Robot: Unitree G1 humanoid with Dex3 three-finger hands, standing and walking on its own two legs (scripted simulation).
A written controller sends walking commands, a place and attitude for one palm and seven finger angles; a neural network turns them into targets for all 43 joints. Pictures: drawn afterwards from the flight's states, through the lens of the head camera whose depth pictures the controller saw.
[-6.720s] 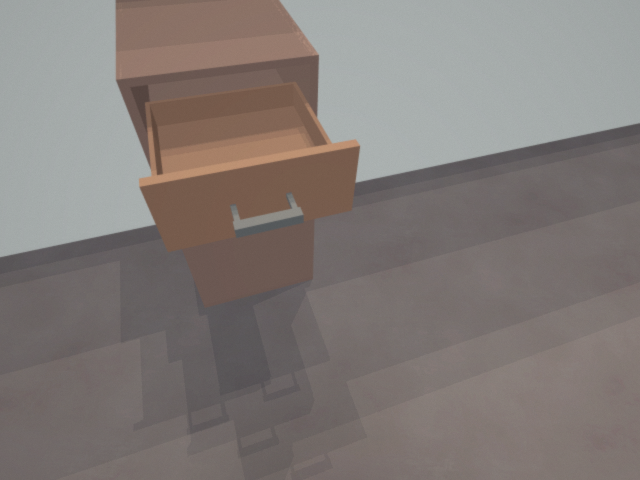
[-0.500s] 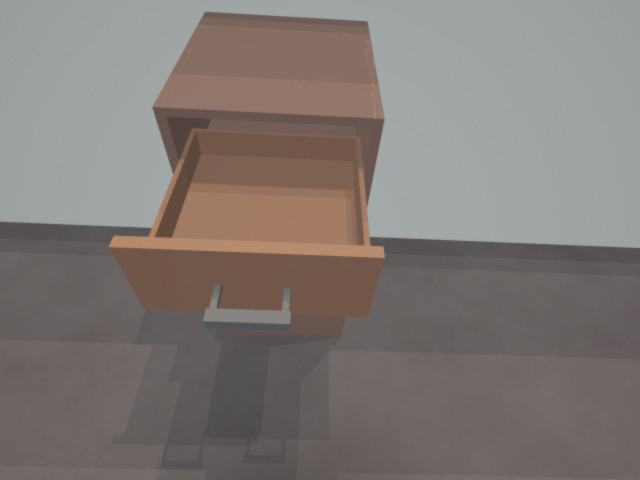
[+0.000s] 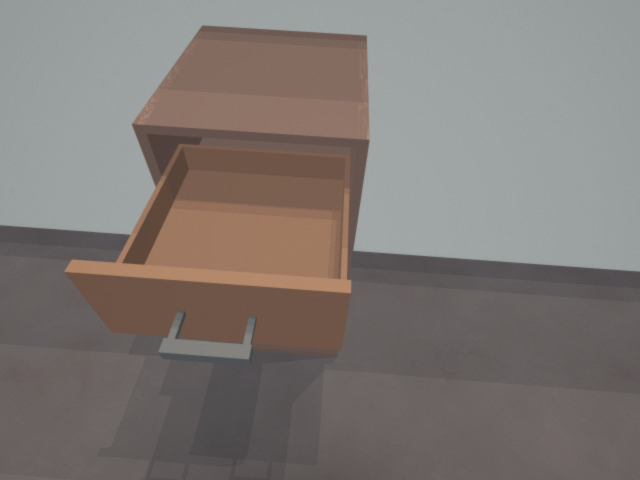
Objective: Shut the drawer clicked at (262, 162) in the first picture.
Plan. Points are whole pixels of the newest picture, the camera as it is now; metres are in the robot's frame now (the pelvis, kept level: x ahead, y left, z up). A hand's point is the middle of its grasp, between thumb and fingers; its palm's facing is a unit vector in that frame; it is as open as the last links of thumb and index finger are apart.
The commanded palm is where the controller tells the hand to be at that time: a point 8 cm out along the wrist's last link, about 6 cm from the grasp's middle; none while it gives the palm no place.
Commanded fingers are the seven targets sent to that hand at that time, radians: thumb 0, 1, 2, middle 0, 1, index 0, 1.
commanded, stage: come to a stop and stand still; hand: left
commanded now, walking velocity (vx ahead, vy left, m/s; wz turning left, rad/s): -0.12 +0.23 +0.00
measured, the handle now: (211, 336) +0.30 +0.17 -0.01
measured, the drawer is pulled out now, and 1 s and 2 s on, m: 0.30 0.30 0.30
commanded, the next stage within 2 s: look again from close up in 1.22 s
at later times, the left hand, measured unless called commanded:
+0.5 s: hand out of the picture +0.02 +0.19 -0.17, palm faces -0.01 -0.97 -0.23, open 7.4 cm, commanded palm none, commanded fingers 0.00 0.90 0.90 -0.20 -0.30 -0.20 -0.30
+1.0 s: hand out of the picture +0.10 +0.19 -0.17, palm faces -0.04 -0.97 -0.22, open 7.3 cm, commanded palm none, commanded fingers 0.00 0.90 0.90 -0.20 -0.30 -0.20 -0.30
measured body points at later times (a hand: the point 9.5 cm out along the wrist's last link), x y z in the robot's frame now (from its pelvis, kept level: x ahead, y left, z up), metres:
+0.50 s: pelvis +0.01 +0.01 +0.00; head +0.03 +0.00 +0.45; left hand +0.02 +0.24 -0.15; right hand +0.08 -0.22 -0.15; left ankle +0.03 +0.09 -0.73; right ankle -0.01 -0.09 -0.73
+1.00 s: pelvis +0.04 +0.01 +0.00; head +0.07 +0.01 +0.45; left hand +0.10 +0.24 -0.15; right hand +0.05 -0.22 -0.16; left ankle +0.03 +0.09 -0.73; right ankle -0.01 -0.09 -0.73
